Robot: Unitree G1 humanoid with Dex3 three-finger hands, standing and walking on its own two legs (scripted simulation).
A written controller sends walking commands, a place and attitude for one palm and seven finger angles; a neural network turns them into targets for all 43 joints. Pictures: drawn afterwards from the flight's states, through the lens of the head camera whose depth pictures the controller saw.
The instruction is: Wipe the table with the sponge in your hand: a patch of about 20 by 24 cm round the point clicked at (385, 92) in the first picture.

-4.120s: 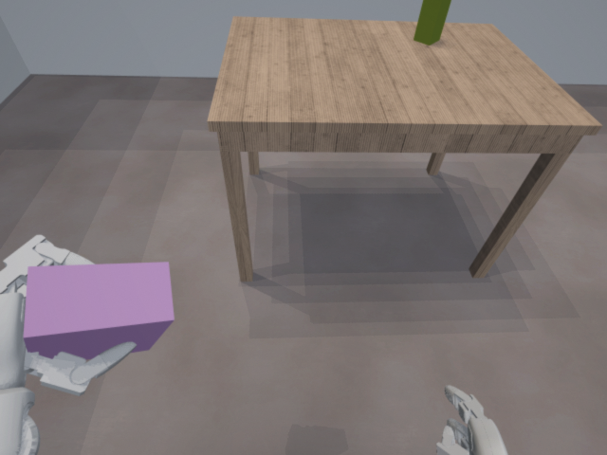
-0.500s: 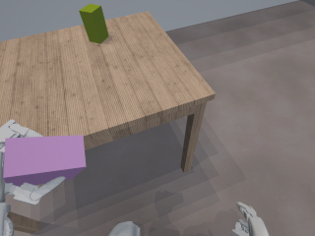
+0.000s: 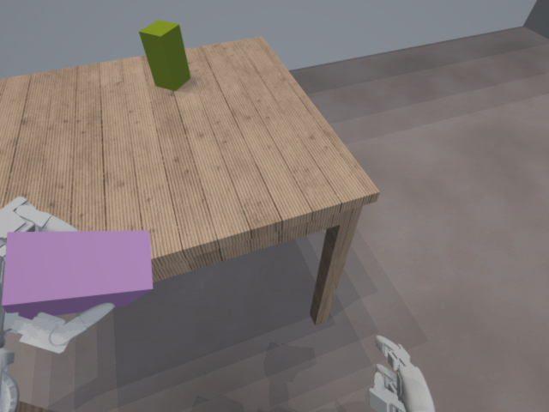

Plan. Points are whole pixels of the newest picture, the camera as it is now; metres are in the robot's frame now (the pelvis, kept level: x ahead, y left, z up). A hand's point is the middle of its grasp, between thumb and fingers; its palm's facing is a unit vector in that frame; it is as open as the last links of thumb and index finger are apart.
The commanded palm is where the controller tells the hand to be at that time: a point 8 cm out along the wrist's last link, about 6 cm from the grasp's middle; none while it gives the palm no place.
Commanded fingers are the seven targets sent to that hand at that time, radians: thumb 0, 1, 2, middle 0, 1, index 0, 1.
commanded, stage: come to a stop and stand still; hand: left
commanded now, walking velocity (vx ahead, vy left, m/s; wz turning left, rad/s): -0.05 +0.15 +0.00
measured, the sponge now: (98, 275) +0.22 +0.21 +0.16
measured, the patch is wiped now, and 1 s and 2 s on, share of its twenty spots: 0.00 0.00 0.00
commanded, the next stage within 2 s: look again from close up in 0.88 s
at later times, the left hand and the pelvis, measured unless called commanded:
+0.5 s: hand (0, 349) +0.14 +0.26 +0.17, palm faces +0.43 -0.81 -0.40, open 10.2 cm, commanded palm +0.10 +0.29 +0.18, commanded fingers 0.00 0.10 1.30 -1.20 -1.60 -1.20 -1.60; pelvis -0.06 +0.01 +0.01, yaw +1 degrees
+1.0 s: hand (23, 359) +0.14 +0.23 +0.17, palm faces +0.37 -0.81 -0.45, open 10.2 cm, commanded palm +0.08 +0.27 +0.18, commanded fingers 0.00 0.10 1.30 -1.20 -1.60 -1.20 -1.60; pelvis -0.08 -0.01 +0.00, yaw +1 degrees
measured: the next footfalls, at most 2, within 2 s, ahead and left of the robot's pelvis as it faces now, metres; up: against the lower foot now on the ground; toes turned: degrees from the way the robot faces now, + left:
left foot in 0.38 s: -0.02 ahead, +0.12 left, +0.00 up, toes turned +4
right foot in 0.68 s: -0.04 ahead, -0.11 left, +0.00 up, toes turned -5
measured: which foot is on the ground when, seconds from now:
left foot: down 0.00-0.02, up 0.04-0.36, down 0.38-0.72, up 0.74-0.96, down 0.98-1.00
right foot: down 0.00-0.42, up 0.44-0.66, down 0.68-1.00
